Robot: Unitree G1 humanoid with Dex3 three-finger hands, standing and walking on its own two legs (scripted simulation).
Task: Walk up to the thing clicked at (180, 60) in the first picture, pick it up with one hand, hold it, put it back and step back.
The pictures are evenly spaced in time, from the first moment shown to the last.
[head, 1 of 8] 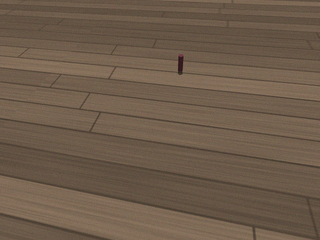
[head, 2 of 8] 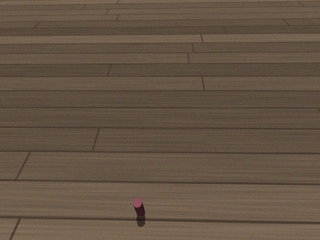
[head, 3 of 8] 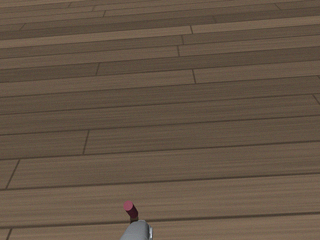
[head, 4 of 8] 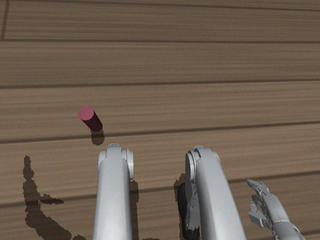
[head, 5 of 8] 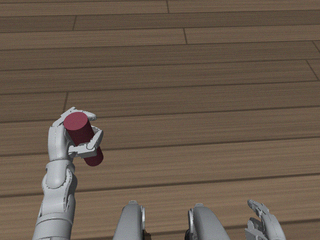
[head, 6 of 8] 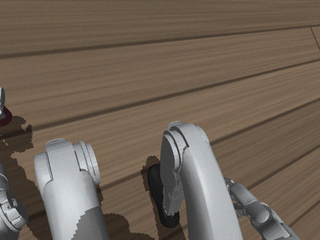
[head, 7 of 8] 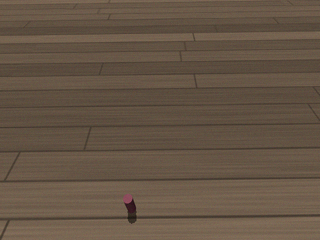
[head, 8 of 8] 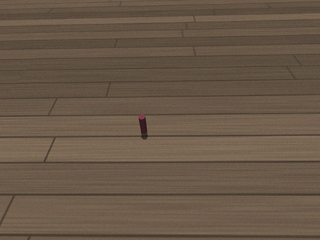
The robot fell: no
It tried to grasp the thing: yes
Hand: left
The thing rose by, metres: 0.67
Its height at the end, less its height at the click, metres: +0.00
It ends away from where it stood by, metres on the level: 0.01
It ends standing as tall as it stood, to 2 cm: yes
